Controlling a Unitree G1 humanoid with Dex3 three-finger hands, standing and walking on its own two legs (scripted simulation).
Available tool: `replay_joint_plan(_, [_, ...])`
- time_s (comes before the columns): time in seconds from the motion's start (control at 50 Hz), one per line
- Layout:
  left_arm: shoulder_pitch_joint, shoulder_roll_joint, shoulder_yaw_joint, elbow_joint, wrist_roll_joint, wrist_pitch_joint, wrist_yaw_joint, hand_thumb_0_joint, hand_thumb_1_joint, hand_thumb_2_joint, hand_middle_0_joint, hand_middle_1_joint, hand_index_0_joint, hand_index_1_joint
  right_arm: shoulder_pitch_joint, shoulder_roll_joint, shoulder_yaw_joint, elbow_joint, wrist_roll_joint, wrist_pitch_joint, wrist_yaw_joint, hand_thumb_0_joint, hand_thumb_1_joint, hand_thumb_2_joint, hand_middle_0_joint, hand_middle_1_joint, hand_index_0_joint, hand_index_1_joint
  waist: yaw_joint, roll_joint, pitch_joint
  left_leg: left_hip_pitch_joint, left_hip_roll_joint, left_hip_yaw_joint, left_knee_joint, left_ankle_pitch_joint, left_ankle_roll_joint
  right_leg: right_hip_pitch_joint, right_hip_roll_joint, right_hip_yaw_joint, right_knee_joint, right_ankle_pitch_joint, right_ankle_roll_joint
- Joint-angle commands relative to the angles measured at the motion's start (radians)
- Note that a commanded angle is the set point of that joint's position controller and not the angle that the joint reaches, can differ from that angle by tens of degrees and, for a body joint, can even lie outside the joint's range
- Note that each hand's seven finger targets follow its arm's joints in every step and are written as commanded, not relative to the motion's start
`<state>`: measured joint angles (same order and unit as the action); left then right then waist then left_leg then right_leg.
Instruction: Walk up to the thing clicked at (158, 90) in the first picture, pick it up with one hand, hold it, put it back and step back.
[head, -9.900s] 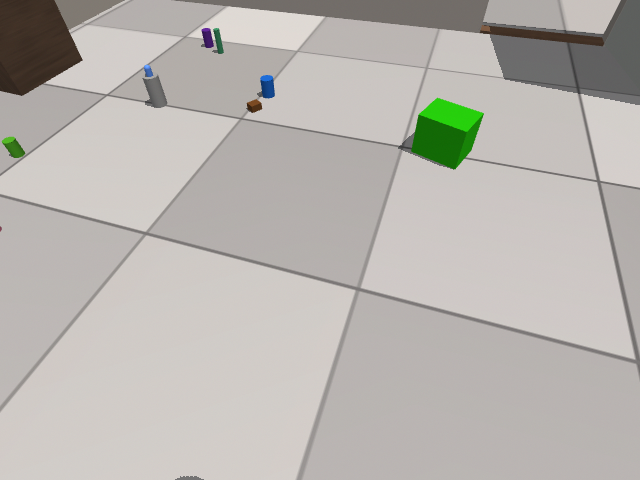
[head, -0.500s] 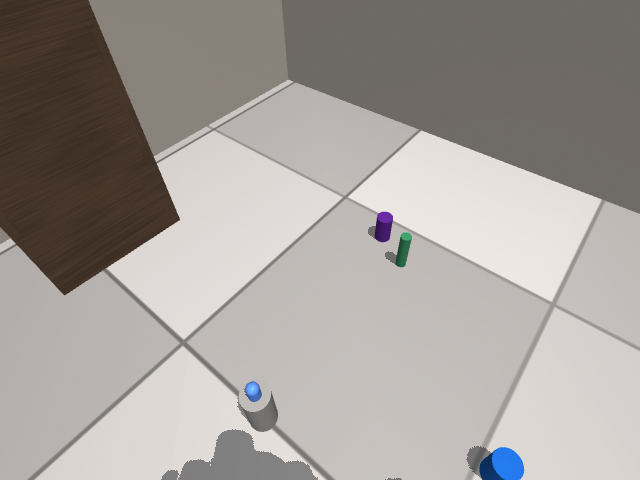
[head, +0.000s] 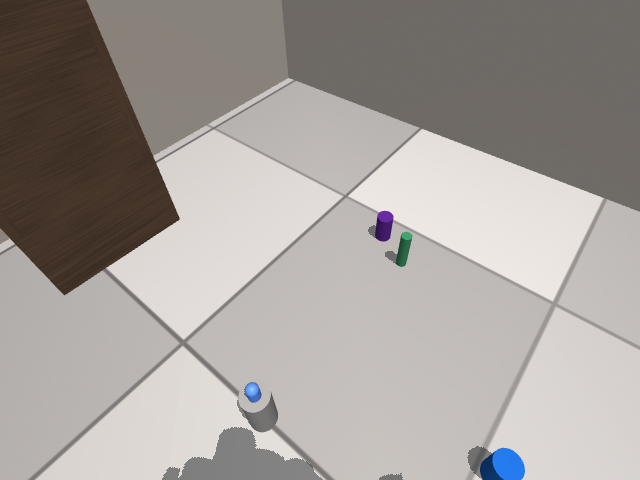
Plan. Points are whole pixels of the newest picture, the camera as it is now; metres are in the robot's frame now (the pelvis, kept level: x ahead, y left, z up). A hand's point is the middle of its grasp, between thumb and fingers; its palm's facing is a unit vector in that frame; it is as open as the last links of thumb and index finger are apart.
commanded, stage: stand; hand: left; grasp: from the side
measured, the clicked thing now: (257, 403) +0.43 +0.22 -0.66
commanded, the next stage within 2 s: go down in 0.04 s
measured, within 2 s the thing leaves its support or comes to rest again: neither
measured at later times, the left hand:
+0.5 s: hand out of the picture +0.15 +0.27 -0.16, palm faces +0.03 -0.93 -0.37, open 13.3 cm
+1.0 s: hand out of the picture +0.14 +0.28 -0.18, palm faces +0.05 -0.94 -0.34, open 17.3 cm
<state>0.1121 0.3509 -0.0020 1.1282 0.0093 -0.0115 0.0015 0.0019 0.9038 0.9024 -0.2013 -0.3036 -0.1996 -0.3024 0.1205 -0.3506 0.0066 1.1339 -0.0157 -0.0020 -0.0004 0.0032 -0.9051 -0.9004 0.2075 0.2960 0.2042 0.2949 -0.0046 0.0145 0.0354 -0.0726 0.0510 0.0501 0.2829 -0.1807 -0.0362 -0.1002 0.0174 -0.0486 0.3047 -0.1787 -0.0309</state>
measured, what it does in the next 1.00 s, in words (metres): lowers itself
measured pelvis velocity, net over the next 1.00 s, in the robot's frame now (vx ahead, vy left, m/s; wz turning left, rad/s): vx -0.01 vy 0.04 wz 0.02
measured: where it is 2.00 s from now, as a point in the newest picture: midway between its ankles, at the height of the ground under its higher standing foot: outside the picture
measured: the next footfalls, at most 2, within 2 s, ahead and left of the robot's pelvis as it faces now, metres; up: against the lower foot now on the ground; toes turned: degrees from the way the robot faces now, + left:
none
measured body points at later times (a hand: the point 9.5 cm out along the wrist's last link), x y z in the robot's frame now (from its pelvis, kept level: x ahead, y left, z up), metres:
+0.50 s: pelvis +0.00 +0.01 -0.02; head +0.05 +0.01 +0.43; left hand +0.15 +0.32 -0.13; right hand +0.09 -0.24 -0.14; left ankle -0.02 +0.14 -0.75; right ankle -0.01 -0.09 -0.75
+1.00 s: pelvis -0.01 +0.04 -0.06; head +0.06 +0.05 +0.38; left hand +0.13 +0.33 -0.16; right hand +0.16 -0.21 -0.15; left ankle -0.02 +0.14 -0.75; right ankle -0.01 -0.09 -0.75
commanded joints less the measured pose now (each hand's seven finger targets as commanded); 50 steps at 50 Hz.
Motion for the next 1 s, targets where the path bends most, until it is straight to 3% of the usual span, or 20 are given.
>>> replay_joint_plan(0.0, [-0.046,0.221,0.041,-0.052,-0.003,-0.025,0.012,0.000,0.900,0.900,-0.200,-0.300,-0.200,-0.301,-0.027,-0.201,-0.038,-0.057,0.003,-0.023,-0.009,0.000,-0.900,-0.900,0.200,0.300,0.200,0.300,0.000,-0.017,-0.050,0.006,0.106,-0.092,-0.033,0.113,0.043,0.001,-0.157,0.129,-0.050,0.173,0.006])
replay_joint_plan(0.1, [-0.038,0.218,0.040,-0.054,0.000,-0.026,0.012,0.000,0.900,0.900,-0.200,-0.300,-0.200,-0.301,-0.034,-0.209,-0.041,-0.059,0.002,-0.024,-0.010,0.000,-0.900,-0.900,0.200,0.300,0.200,0.300,0.002,-0.007,-0.068,0.017,0.107,-0.089,-0.020,0.149,0.042,0.012,-0.157,0.124,-0.043,0.219,0.007])
replay_joint_plan(0.12, [-0.035,0.218,0.040,-0.055,0.000,-0.027,0.012,0.000,0.820,0.820,-0.280,-0.220,-0.280,-0.221,-0.033,-0.210,-0.043,-0.062,0.002,-0.025,-0.010,0.000,-0.980,-0.931,0.202,0.300,0.201,0.300,0.001,-0.008,-0.084,0.029,0.107,-0.085,-0.013,0.165,0.043,0.018,-0.161,0.125,-0.041,0.249,0.008])
replay_joint_plan(0.14, [-0.386,0.024,0.038,-0.406,-0.052,-0.104,0.023,0.000,0.740,0.740,-0.200,-0.140,-0.200,-0.141,-0.013,-0.034,-0.001,-0.327,0.074,-0.070,-0.031,0.000,-0.969,-0.917,0.199,0.300,0.199,0.300,-0.118,0.013,0.031,-0.145,-0.067,0.025,0.065,0.050,0.059,-0.190,-0.046,0.057,0.014,0.155,0.030])
replay_joint_plan(0.16, [-0.448,0.101,0.066,-0.313,-0.045,-0.090,0.029,0.000,0.660,0.660,-0.120,-0.060,-0.120,-0.061,0.034,-0.064,-0.008,-0.279,0.076,-0.067,-0.040,0.000,-0.985,-0.924,0.199,0.300,0.199,0.300,-0.075,-0.054,-0.023,-0.146,-0.060,0.018,0.075,0.033,0.067,-0.120,-0.049,0.045,0.013,0.095,0.040])
replay_joint_plan(0.18, [-0.276,0.205,0.137,-0.140,-0.023,-0.052,0.036,0.000,0.580,0.580,-0.040,0.000,-0.040,-0.007,0.058,-0.098,-0.022,-0.265,0.072,-0.059,-0.047,0.000,-1.015,-0.933,0.198,0.301,0.199,0.301,-0.052,-0.059,-0.007,-0.172,-0.066,0.020,0.090,0.010,0.067,-0.139,-0.042,0.033,0.021,0.045,0.032])
replay_joint_plan(0.2, [-0.182,0.207,0.153,-0.091,-0.013,-0.035,0.025,0.000,0.500,0.500,-0.027,-0.013,-0.015,-0.020,0.069,-0.095,-0.034,-0.285,0.071,-0.049,-0.045,0.000,-0.988,-0.926,0.199,0.301,0.199,0.301,-0.018,-0.040,-0.007,-0.197,-0.062,0.019,0.108,0.026,0.063,-0.147,-0.039,0.028,0.042,0.042,0.024])
replay_joint_plan(0.22, [-0.274,0.226,0.152,-0.136,0.011,-0.037,0.013,0.000,0.420,0.420,-0.024,-0.021,-0.014,-0.026,0.072,-0.097,-0.049,-0.315,0.060,-0.051,-0.048,0.000,-1.000,-0.929,0.199,0.301,0.199,0.301,-0.024,-0.055,-0.082,-0.202,-0.061,0.015,0.136,0.033,0.065,-0.141,-0.041,0.029,0.071,0.052,0.024])
replay_joint_plan(0.24, [-0.293,0.271,0.188,-0.172,0.024,-0.047,0.008,0.000,0.340,0.340,-0.029,-0.030,-0.017,-0.036,0.094,-0.098,-0.063,-0.328,0.059,-0.056,-0.055,0.000,-0.973,-0.921,0.199,0.300,0.199,0.300,-0.017,-0.041,-0.164,-0.188,-0.060,0.010,0.159,0.069,0.064,-0.127,-0.042,0.036,0.108,0.108,0.027])
replay_joint_plan(0.26, [-0.237,0.264,0.201,-0.145,0.046,-0.037,-0.005,0.000,0.282,0.260,-0.029,-0.030,-0.021,-0.032,0.099,-0.095,-0.073,-0.357,0.051,-0.064,-0.052,0.000,-0.979,-0.920,0.199,0.300,0.200,0.300,-0.018,-0.034,-0.222,-0.204,-0.063,0.003,0.185,0.110,0.062,-0.107,-0.043,0.030,0.149,0.159,0.026])
replay_joint_plan(0.3, [-0.067,0.225,0.214,-0.102,0.082,-0.011,-0.022,0.000,0.244,0.175,-0.039,-0.025,-0.031,-0.027,0.141,-0.090,-0.089,-0.382,0.041,-0.065,-0.044,0.000,-0.975,-0.918,0.199,0.300,0.199,0.300,0.020,-0.023,-0.280,-0.246,-0.070,-0.004,0.238,0.157,0.057,-0.098,-0.042,0.028,0.204,0.208,0.019])
replay_joint_plan(0.34, [-0.044,0.222,0.237,-0.206,0.084,0.013,-0.013,0.000,0.112,0.128,-0.057,-0.024,-0.048,-0.026,0.136,-0.074,-0.093,-0.435,0.044,-0.069,-0.046,0.000,-0.940,-0.907,0.199,0.300,0.200,0.300,0.042,0.019,-0.335,-0.231,-0.080,-0.003,0.233,0.195,0.048,-0.059,-0.039,0.030,0.204,0.236,0.017])
replay_joint_plan(0.48, [-0.133,0.133,0.177,-0.358,0.068,0.142,0.010,0.000,-0.231,0.077,-0.077,-0.026,-0.061,-0.036,0.090,-0.061,-0.083,-0.541,0.047,-0.097,-0.050,0.000,-0.897,-0.896,0.200,0.300,0.199,0.300,-0.016,-0.024,-0.186,-0.293,-0.053,-0.023,0.277,0.070,0.043,-0.265,-0.012,0.004,0.230,0.053,0.012])
replay_joint_plan(0.54, [-0.089,0.145,0.208,-0.439,0.055,0.149,0.005,0.000,-0.344,0.084,-0.068,-0.033,-0.046,-0.052,0.119,-0.057,-0.088,-0.556,0.044,-0.118,-0.050,0.000,-0.853,-0.887,0.200,0.300,0.200,0.300,-0.009,-0.021,-0.235,-0.323,-0.052,-0.028,0.330,0.075,0.043,-0.289,-0.014,0.002,0.282,0.054,0.014])
replay_joint_plan(0.56, [-0.068,0.117,0.195,-0.465,0.048,0.149,0.000,0.000,-0.384,0.074,-0.074,-0.047,-0.054,-0.063,0.137,-0.055,-0.088,-0.561,0.042,-0.124,-0.048,0.000,-0.854,-0.886,0.200,0.300,0.200,0.300,-0.023,-0.016,-0.262,-0.321,-0.050,-0.025,0.355,0.095,0.044,-0.296,-0.014,0.005,0.311,0.079,0.016])
replay_joint_plan(0.62, [-0.061,0.137,0.208,-0.553,0.051,0.146,-0.006,0.000,-0.463,0.059,-0.086,-0.055,-0.064,-0.074,0.128,-0.051,-0.090,-0.577,0.040,-0.142,-0.051,0.000,-0.838,-0.882,0.200,0.300,0.200,0.300,-0.024,0.014,-0.292,-0.349,-0.044,-0.038,0.416,0.115,0.037,-0.347,-0.015,0.004,0.376,0.090,0.016])
replay_joint_plan(0.7, [0.038,0.128,0.207,-0.656,0.056,0.166,-0.003,0.000,-0.522,0.046,-0.095,-0.067,-0.074,-0.084,0.125,-0.051,-0.088,-0.611,0.037,-0.155,-0.055,0.000,-0.824,-0.878,0.200,0.300,0.200,0.300,-0.022,0.053,-0.317,-0.377,-0.038,-0.046,0.457,0.130,0.030,-0.377,-0.013,-0.002,0.429,0.080,0.011])
replay_joint_plan(0.74, [0.047,0.155,0.232,-0.724,0.059,0.184,0.003,0.000,-0.539,0.044,-0.093,-0.064,-0.072,-0.081,0.122,-0.054,-0.089,-0.620,0.037,-0.157,-0.061,0.000,-0.824,-0.877,0.200,0.300,0.200,0.300,-0.017,0.073,-0.329,-0.384,-0.035,-0.053,0.471,0.148,0.027,-0.393,-0.013,-0.002,0.445,0.080,0.010])
replay_joint_plan(0.78, [0.093,0.124,0.203,-0.749,0.055,0.210,0.000,0.000,-0.558,0.040,-0.095,-0.063,-0.074,-0.080,0.115,-0.055,-0.087,-0.634,0.037,-0.162,-0.062,0.000,-0.824,-0.878,0.200,0.300,0.200,0.300,-0.027,0.067,-0.302,-0.412,-0.029,-0.067,0.481,0.136,0.024,-0.425,-0.008,-0.011,0.464,0.052,0.009])
replay_joint_plan(0.98, [0.202,0.101,0.201,-0.944,0.028,0.286,0.007,0.000,-0.563,0.063,-0.082,-0.055,-0.059,-0.076,0.112,-0.039,-0.077,-0.700,0.032,-0.197,-0.088,0.000,-0.816,-0.877,0.201,0.300,0.200,0.300,-0.034,0.069,-0.338,-0.510,-0.018,-0.097,0.567,0.053,0.029,-0.533,-0.009,-0.018,0.555,-0.026,0.011])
